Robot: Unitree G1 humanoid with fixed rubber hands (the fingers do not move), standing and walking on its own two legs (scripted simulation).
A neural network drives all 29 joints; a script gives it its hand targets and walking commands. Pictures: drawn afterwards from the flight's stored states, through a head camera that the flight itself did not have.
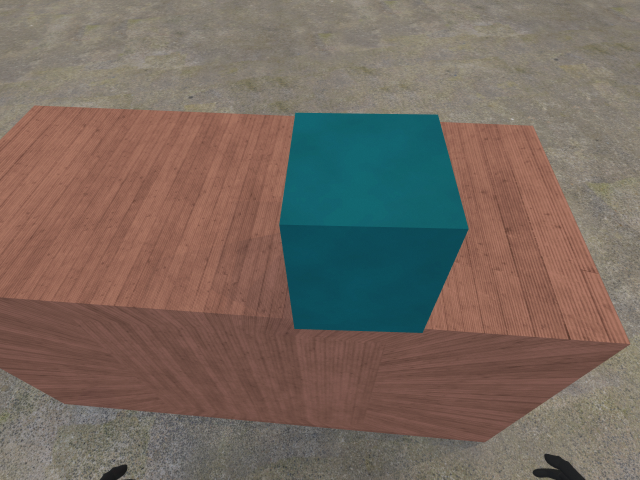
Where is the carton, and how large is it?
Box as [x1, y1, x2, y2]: [279, 113, 468, 332]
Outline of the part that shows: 295,113 279,223 294,328 422,332 468,228 437,115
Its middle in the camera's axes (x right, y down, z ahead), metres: +0.06 -0.01 +0.57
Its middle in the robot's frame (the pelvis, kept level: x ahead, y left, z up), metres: +0.43 -0.04 +0.04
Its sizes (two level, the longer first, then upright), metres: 0.210 0.200 0.250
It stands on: a pedestal, 0.69 m high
